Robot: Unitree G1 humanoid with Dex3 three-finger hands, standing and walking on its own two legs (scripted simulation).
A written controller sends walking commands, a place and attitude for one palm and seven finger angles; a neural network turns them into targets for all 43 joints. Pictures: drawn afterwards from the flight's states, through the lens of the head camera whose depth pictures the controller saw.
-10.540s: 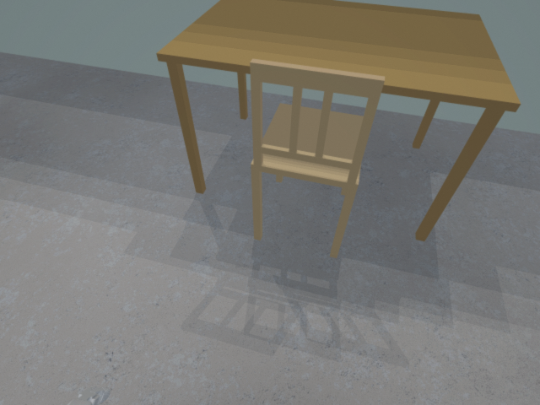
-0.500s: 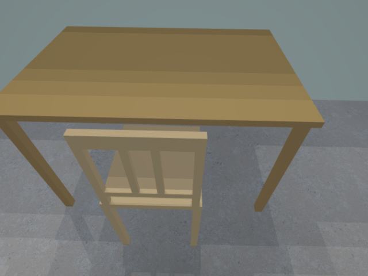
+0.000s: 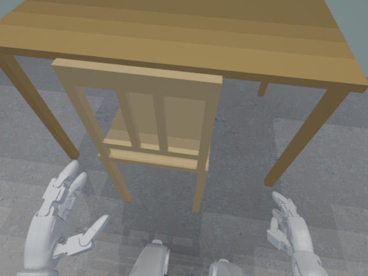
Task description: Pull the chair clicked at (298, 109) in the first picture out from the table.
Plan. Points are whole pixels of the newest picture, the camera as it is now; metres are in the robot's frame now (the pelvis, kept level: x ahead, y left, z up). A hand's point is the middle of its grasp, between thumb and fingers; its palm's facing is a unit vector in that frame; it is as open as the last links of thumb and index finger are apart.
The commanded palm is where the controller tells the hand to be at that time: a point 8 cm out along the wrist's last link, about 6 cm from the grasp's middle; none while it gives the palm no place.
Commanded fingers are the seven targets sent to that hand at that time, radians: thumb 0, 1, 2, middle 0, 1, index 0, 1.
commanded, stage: raise the hand toward the chair's back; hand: left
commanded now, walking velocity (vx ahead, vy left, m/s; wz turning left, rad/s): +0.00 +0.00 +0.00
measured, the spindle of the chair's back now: (129, 120) +0.49 +0.21 +0.00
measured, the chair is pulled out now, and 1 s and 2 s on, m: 0.00 0.00 0.00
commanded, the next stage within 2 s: aim the fingers beside a spindle in 1.48 s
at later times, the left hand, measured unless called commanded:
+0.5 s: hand (97, 203) +0.24 +0.20 +0.04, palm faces -0.09 -1.00 -0.03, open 15.2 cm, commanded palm +0.22 +0.27 +0.06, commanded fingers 0.00 -0.43 0.33 -0.07 -0.09 -0.07 -0.09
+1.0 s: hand (67, 181) +0.26 +0.26 +0.08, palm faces +0.00 -1.00 -0.08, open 16.9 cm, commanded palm +0.24 +0.31 +0.07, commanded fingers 0.00 -0.50 0.30 -0.06 -0.08 -0.06 -0.08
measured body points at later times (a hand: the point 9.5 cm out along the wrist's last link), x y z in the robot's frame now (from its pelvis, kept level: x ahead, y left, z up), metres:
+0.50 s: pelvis +0.01 +0.03 +0.01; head +0.09 +0.04 +0.46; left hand +0.24 +0.26 +0.04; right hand +0.16 -0.24 -0.07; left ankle +0.06 +0.12 -0.63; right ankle +0.01 -0.07 -0.63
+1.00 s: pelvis +0.02 +0.06 +0.03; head +0.08 +0.07 +0.47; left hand +0.26 +0.31 +0.09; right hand +0.19 -0.18 -0.05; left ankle +0.06 +0.12 -0.63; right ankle +0.01 -0.07 -0.63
